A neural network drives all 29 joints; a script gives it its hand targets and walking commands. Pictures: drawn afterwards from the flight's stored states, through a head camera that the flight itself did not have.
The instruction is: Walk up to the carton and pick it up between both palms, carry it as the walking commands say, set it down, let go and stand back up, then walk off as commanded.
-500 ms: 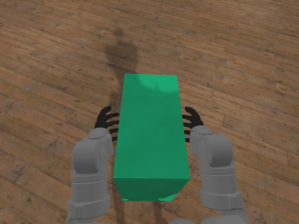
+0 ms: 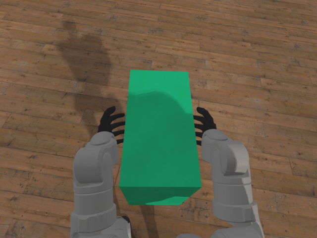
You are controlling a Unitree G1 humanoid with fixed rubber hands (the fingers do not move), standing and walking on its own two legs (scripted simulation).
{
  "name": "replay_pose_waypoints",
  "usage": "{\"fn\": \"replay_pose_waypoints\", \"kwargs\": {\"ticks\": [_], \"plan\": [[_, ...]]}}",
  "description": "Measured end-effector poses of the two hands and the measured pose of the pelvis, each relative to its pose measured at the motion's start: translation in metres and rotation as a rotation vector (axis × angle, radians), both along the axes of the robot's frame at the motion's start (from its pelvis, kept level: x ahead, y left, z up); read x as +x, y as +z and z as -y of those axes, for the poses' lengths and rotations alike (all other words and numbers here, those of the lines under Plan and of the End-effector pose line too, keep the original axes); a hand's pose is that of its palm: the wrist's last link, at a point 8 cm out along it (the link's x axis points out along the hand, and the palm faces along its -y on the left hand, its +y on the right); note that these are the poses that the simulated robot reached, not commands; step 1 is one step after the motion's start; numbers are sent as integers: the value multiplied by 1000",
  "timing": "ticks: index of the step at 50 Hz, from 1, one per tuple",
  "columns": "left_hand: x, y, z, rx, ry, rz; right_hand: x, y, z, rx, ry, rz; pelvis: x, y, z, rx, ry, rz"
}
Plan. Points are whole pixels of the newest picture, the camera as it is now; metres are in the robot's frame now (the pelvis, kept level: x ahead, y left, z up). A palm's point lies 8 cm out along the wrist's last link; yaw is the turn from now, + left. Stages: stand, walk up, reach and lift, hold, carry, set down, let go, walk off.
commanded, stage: carry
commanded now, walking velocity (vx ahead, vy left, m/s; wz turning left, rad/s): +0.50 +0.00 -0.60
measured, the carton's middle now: (156, 142) +0.33 +0.02 -0.01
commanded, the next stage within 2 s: none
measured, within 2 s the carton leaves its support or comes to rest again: neither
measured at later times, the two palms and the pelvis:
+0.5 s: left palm (163, 42) +0.64 +0.01 +0.07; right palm (237, 59) +0.58 -0.22 +0.07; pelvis +0.31 -0.04 +0.02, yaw -14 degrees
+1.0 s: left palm out of the picture +0.93 -0.24 +0.09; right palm (279, 22) +0.80 -0.43 +0.07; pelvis +0.61 -0.17 +0.00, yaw -32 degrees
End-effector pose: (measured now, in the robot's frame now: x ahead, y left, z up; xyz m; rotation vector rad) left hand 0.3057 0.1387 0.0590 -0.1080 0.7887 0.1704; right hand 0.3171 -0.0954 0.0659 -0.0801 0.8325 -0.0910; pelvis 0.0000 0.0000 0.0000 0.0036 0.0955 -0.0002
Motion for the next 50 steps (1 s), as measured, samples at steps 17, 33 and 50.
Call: {"fn": "replay_pose_waypoints", "kwargs": {"ticks": [17, 33, 50], "plan": [[241, 30, 98, 103, -267, 18, 182, 6, 93, 70, -225, 16, 229, -1, 22, -41, -159, 19], [441, 2, 179, -5, -411, 0, 345, -2, 165, 8, -408, -2, 409, 1, 45, 6, -404, 10], [628, 27, 374, 75, -642, 32, 485, 6, 333, 48, -609, 14, 610, 2, 172, -37, -547, 4]]}}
